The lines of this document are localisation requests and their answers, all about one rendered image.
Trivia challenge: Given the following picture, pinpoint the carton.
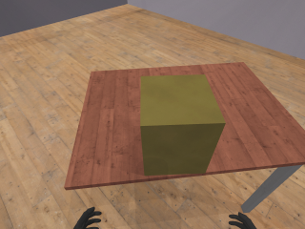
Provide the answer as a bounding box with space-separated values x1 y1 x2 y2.
140 74 226 176

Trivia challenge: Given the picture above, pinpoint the robot right hand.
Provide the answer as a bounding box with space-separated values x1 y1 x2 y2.
229 212 256 229

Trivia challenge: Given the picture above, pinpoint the robot left hand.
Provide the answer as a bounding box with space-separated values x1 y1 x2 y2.
73 206 102 229

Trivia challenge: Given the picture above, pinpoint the table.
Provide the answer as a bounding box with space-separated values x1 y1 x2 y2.
64 62 305 213

